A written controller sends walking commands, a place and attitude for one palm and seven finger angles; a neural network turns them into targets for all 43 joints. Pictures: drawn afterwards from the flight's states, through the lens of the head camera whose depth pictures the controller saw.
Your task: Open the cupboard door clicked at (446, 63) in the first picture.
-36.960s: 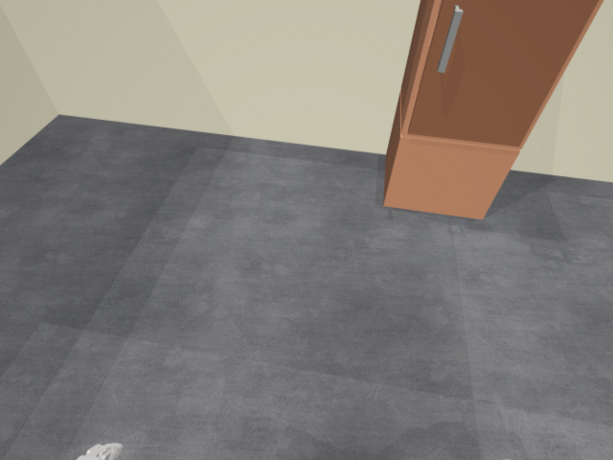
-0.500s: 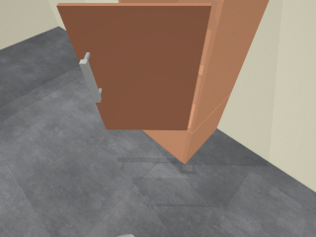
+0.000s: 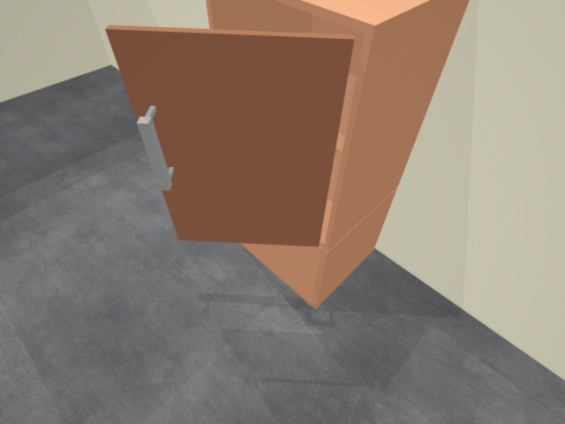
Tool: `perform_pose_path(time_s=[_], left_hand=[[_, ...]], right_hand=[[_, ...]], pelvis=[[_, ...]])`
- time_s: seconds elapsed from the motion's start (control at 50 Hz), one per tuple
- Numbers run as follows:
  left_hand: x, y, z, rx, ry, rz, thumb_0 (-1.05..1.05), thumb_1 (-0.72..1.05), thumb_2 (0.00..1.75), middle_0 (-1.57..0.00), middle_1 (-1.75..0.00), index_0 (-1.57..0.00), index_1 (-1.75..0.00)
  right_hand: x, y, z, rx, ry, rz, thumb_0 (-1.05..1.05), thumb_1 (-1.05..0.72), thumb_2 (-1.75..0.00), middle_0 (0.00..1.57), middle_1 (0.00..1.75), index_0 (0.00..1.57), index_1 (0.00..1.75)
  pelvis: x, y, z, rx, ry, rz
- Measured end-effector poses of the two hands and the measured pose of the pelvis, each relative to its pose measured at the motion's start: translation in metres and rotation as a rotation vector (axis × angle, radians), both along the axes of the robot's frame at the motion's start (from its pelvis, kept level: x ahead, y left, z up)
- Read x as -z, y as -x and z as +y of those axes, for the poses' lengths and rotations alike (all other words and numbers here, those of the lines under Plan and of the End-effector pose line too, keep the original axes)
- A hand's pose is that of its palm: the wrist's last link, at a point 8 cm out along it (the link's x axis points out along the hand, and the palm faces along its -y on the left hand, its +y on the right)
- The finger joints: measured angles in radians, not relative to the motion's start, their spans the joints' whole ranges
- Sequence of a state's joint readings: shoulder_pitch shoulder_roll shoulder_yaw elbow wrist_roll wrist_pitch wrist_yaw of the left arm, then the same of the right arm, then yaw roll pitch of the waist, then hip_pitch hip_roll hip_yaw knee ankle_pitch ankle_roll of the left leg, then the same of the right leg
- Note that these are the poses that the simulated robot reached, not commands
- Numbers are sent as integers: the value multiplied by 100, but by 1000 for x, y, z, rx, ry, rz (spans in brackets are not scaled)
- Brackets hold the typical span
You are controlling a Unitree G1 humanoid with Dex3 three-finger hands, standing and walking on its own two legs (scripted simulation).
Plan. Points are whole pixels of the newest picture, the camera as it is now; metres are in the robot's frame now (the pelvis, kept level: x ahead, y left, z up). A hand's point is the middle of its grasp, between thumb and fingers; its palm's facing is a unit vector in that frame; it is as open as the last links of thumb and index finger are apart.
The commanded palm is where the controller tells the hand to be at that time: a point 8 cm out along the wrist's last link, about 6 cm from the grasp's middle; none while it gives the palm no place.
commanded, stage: look again from close up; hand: left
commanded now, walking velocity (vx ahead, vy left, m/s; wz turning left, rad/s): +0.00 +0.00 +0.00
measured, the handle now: (159, 150) +0.61 +0.31 +0.01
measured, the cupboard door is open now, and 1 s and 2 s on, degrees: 42 42 42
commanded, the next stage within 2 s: shuffle to correct the standing spot in 0.58 s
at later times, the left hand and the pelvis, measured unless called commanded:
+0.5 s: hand out of the picture +0.00 +0.20 -0.18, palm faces +0.01 -0.98 -0.19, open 7.3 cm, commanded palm none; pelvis -0.01 +0.03 +0.00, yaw -1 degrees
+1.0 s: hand out of the picture +0.00 +0.21 -0.19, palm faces +0.05 -0.99 -0.15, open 7.3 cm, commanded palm none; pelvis +0.02 +0.05 -0.01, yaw -1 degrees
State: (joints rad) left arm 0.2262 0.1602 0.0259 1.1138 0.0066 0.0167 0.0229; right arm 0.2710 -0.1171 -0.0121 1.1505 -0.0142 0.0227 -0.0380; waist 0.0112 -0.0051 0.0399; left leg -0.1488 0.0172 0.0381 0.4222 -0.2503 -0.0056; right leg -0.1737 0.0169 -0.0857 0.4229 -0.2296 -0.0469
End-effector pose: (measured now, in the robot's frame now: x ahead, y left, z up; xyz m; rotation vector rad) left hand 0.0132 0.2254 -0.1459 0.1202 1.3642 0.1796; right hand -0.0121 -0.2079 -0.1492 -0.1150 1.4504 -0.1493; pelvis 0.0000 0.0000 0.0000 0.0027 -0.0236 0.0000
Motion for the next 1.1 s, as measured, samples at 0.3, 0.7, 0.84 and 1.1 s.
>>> perform_pose_path(time_s=[0.3, 0.7, 0.84, 1.1], left_hand=[[4, 41, -3, 28, 22, 66, 1, 91, 90, -21, -30, -20, -30], [0, 9, 28, 56, -6, -8, 1, 92, 90, -20, -30, -20, -30], [4, 15, 25, 46, 10, 16, 1, 91, 90, -20, -30, -20, -30], [17, 8, 45, 14, 38, 116, 1, 91, 90, -20, -30, -20, -30]], right_hand=[[5, -4, 8, -5, 1, -95, 1, -92, -90, 20, 30, 20, 30], [0, 1, 25, -17, 2, -79, 0, -91, -90, 20, 30, 20, 30], [3, 0, 26, -20, 0, -57, 0, -91, -90, 20, 30, 20, 30], [0, -20, 43, -3, 45, -36, 0, -91, -90, 20, 30, 20, 30]], pelvis=[[6, 5, 17, 9, 9, -3], [2, 5, 32, 20, -4, -6], [5, 0, 34, 22, -2, -4], [13, -37, 57, 36, 5, 13]])
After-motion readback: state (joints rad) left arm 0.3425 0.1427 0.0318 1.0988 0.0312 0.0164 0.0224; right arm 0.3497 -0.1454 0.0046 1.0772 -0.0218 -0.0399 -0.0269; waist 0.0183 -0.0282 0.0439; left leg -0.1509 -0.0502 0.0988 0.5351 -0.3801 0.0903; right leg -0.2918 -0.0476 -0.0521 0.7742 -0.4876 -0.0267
